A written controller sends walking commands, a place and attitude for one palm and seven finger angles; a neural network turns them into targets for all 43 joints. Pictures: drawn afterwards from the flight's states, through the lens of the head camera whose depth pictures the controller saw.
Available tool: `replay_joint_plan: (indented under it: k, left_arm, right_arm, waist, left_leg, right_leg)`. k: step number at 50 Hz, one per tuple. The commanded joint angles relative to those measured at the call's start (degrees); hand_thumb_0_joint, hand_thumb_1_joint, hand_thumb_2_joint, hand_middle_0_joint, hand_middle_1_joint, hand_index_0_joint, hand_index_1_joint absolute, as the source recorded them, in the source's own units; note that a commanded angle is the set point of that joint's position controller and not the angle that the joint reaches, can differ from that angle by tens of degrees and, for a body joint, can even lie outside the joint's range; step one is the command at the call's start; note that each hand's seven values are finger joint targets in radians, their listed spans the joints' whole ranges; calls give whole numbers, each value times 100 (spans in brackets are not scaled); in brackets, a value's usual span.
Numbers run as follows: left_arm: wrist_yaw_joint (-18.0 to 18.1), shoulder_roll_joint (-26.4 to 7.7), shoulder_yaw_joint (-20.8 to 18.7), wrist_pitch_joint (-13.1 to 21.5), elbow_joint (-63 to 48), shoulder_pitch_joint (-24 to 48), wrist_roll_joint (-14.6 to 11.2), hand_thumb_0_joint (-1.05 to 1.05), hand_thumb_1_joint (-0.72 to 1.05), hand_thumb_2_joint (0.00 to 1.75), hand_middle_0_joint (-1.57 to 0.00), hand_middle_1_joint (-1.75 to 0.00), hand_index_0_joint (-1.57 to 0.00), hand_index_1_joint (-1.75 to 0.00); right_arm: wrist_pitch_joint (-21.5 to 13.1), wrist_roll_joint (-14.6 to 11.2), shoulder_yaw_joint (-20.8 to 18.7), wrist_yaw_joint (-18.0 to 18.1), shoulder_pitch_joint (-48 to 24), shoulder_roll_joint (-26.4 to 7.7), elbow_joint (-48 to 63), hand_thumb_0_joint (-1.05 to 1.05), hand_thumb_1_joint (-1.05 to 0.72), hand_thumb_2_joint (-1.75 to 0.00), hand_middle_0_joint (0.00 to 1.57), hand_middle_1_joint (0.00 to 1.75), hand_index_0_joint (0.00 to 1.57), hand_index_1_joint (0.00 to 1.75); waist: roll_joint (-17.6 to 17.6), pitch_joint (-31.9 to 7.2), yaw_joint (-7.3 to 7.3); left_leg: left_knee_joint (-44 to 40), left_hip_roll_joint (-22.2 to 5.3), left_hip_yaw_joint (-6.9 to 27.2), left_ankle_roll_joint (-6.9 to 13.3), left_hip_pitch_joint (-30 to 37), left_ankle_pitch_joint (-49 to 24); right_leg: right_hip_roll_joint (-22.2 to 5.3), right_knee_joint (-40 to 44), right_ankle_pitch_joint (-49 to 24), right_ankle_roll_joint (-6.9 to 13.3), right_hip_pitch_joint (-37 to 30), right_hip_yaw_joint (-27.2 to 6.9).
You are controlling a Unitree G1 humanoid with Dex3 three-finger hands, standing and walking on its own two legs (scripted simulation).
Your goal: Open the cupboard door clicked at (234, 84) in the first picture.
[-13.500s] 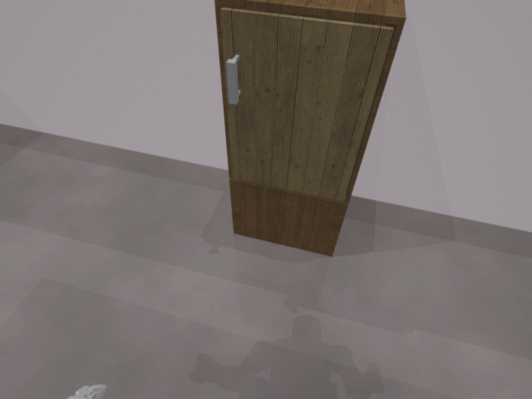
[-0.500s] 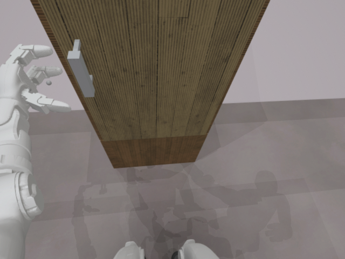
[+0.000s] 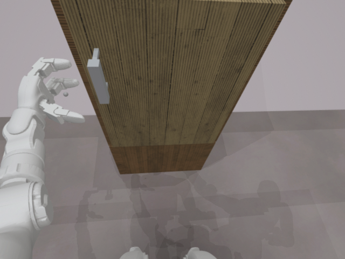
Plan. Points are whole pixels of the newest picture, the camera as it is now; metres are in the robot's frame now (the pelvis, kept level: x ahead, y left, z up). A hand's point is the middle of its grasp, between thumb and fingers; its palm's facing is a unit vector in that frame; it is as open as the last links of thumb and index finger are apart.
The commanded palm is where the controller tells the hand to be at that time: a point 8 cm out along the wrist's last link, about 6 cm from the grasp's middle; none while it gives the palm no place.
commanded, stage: move the hooked fingers beside the handle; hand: left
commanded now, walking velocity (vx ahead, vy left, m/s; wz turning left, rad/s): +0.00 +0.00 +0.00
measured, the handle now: (100, 77) +0.52 +0.16 +0.09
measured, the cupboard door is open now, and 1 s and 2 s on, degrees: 0 0 0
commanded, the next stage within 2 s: slide the fingers in behind the handle in 0.24 s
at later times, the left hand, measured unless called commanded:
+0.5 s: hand (77, 94) +0.47 +0.21 +0.08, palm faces +0.02 -1.00 +0.02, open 14.0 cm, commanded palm +0.44 +0.25 +0.09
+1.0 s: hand (93, 93) +0.47 +0.17 +0.09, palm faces +0.03 -1.00 +0.00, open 14.0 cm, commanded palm +0.44 +0.22 +0.09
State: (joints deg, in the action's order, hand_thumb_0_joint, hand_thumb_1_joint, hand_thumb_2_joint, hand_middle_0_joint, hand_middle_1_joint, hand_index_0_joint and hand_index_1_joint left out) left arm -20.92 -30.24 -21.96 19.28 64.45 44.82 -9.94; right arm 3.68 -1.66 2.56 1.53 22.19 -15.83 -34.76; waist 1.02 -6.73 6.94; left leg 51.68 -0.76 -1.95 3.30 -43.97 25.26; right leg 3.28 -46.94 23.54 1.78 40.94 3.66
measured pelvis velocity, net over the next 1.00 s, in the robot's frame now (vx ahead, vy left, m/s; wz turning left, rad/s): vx -0.01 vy -0.02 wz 0.01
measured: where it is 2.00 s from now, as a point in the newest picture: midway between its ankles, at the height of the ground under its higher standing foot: outside the picture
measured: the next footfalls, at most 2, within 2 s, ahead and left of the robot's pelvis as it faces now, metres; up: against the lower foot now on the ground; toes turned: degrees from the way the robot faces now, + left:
none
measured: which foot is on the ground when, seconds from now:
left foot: down 0.00-1.00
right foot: down 0.00-1.00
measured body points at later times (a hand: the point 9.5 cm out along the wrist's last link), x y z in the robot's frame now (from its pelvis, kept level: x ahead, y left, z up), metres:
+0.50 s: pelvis -0.01 +0.00 +0.00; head +0.08 +0.03 +0.44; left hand +0.46 +0.26 +0.09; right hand +0.00 -0.26 -0.11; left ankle -0.01 +0.08 -0.69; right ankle -0.02 -0.11 -0.69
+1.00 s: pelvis -0.01 -0.02 +0.00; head +0.08 +0.00 +0.44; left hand +0.46 +0.22 +0.09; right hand +0.01 -0.28 -0.12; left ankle -0.01 +0.08 -0.69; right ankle -0.02 -0.11 -0.69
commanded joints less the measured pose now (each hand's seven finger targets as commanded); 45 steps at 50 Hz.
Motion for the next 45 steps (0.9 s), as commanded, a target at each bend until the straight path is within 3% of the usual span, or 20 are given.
replay_joint_plan:
  k: [1,2,4,6,7,9,12,13,18,23,27,30,32,34,35,37,38,41,42,45]
  left_arm:
    - [158,-1484,-316,448,-1331,2537,-83,0,-50,30,-30,-120,-30,-120]
    - [223,-1340,-263,492,-1390,2433,-73,0,-50,30,-30,-120,-30,-120]
    - [349,-1499,-415,634,-1656,2449,-10,0,-50,30,-30,-120,-30,-120]
    - [420,-1611,-445,701,-1708,2540,58,0,-50,30,-30,-120,-30,-120]
    - [431,-1406,-300,675,-1602,2507,83,0,-50,30,-30,-120,-30,-120]
    - [424,-1441,-298,578,-1281,2400,141,0,-50,30,-30,-120,-30,-120]
    - [374,-1098,9,489,-1233,2524,155,0,-50,30,-30,-120,-30,-120]
    - [364,-956,109,472,-1250,2613,116,0,-50,30,-30,-120,-30,-120]
    - [421,-817,102,522,-1174,2728,-22,0,-50,30,-30,-120,-30,-120]
    - [605,-1016,11,544,-992,2803,152,0,-50,30,-30,-120,-30,-120]
    - [777,-1137,-67,696,-1321,2959,240,0,-50,30,-30,-120,-30,-120]
    - [837,-1237,-236,733,-1251,2793,186,0,-50,30,-30,-120,-30,-120]
    - [842,-1012,-89,685,-1202,2664,204,0,-50,30,-30,-120,-30,-120]
    - [838,-1170,-153,612,-1100,2662,233,0,-50,30,-30,-120,-30,-120]
    - [838,-1153,-132,600,-1066,2658,243,0,-50,30,-30,-120,-30,-120]
    - [826,-892,70,558,-1081,2713,243,0,-50,30,-30,-120,-30,-120]
    - [831,-989,-8,550,-1028,2719,229,0,-50,30,-30,-120,-30,-120]
    - [818,-872,135,590,-1148,2980,206,0,-50,30,-30,-120,-30,-120]
    - [825,-908,64,619,-1184,2901,211,0,-50,30,-30,-120,-30,-120]
    - [804,-461,352,662,-1300,2901,151,0,-50,30,-30,-120,-30,-120]
  right_arm:
    - [-104,55,-417,63,774,-1038,348,0,-90,-90,20,30,20,30]
    - [-109,56,-415,45,769,-1006,371,0,-90,-90,20,30,20,30]
    - [-126,86,-432,15,772,-1002,378,0,-90,-90,20,30,20,30]
    - [-105,82,-425,11,770,-1001,351,0,-90,-90,20,30,20,30]
    - [-105,76,-419,-4,753,-968,337,0,-90,-90,20,30,20,30]
    - [-86,67,-412,-3,742,-1004,327,0,-90,-90,20,30,20,30]
    - [-82,51,-404,17,721,-988,335,0,-90,-90,20,30,20,30]
    - [-90,61,-413,14,728,-995,318,0,-90,-90,20,30,20,30]
    - [-143,75,-423,27,769,-1017,252,0,-90,-90,20,30,20,30]
    - [-182,90,-397,16,788,-1014,244,0,-90,-90,20,30,20,30]
    - [-206,122,-395,-22,800,-990,263,0,-90,-90,20,30,20,30]
    - [-217,116,-393,-24,813,-988,284,0,-90,-90,20,30,20,30]
    - [-212,96,-397,-42,775,-951,308,0,-90,-90,20,30,20,30]
    - [-194,84,-398,-19,801,-978,297,0,-90,-90,20,30,20,30]
    - [-192,90,-391,-11,814,-975,305,0,-90,-90,20,30,20,30]
    - [-198,73,-386,-27,782,-931,317,0,-90,-90,20,30,20,30]
    - [-196,73,-392,-19,798,-948,291,0,-90,-90,20,30,20,30]
    - [-230,70,-393,-13,796,-932,283,0,-90,-90,20,30,20,30]
    - [-240,75,-412,-16,826,-929,262,0,-90,-90,20,30,20,30]
    - [-271,89,-430,-59,837,-887,243,0,-90,-90,20,30,20,30]
  waist:
    - [635,-2189,44]
    - [667,-2328,14]
    - [752,-2611,-68]
    - [803,-2677,-36]
    - [924,-2533,-15]
    - [739,-2224,-5]
    - [995,-2123,56]
    - [865,-2098,129]
    - [568,-2140,170]
    - [520,-1994,126]
    - [850,-2387,74]
    - [495,-2345,41]
    - [576,-2309,36]
    - [326,-2125,80]
    - [399,-2094,97]
    - [580,-2016,129]
    - [354,-1946,135]
    - [419,-2066,229]
    - [476,-2210,151]
    - [475,-2347,238]
  left_leg:
    - [-445,-104,602,-183,2075,-2917]
    - [-437,-111,628,-214,2226,-3075]
    - [-388,-131,652,-266,2404,-3332]
    - [-334,-153,675,-301,2482,-3583]
    - [-347,-155,672,-315,2487,-3544]
    - [-412,-149,670,-301,2231,-3127]
    - [-477,-163,741,-331,2400,-3075]
    - [-490,-183,772,-331,2432,-2918]
    - [-512,-168,792,-292,2354,-2679]
    - [-543,-101,739,-224,1948,-2111]
    - [-479,-98,737,-267,2182,-2343]
    - [-452,-66,634,-191,1859,-2273]
    - [-468,-43,556,-176,1826,-2210]
    - [-480,-37,506,-132,1547,-2020]
    - [-479,-25,507,-120,1526,-2035]
    - [-485,-16,471,-124,1576,-1997]
    - [-488,-27,472,-112,1456,-1864]
    - [-456,-2,436,-86,1428,-1826]
    - [-454,-6,469,-105,1528,-1929]
    - [-365,-11,479,-97,1805,-2272]
  right_leg:
    - [25,275,-2114,-24,-384,-221]
    - [31,250,-2126,-21,-369,-202]
    - [35,197,-2185,-23,-421,-201]
    - [45,162,-2267,-34,-373,-212]
    - [47,175,-2190,-32,-270,-190]
    - [50,221,-1965,-24,-250,-172]
    - [40,257,-1753,-2,-8,-126]
    - [49,287,-1644,-9,77,-107]
    - [51,311,-1597,-10,31,-109]
    - [21,295,-1396,2,-50,-162]
    - [26,223,-1501,11,-94,-179]
    - [39,225,-1696,-3,-449,-217]
    - [33,272,-1748,-21,-476,-248]
    - [21,308,-1758,-41,-591,-285]
    - [19,307,-1793,-33,-611,-297]
    - [11,334,-1782,-34,-512,-303]
    - [9,361,-1716,-46,-552,-314]
    - [-11,367,-1790,-65,-632,-375]
    - [-5,324,-1829,-44,-652,-354]
    - [13,301,-2071,-48,-568,-333]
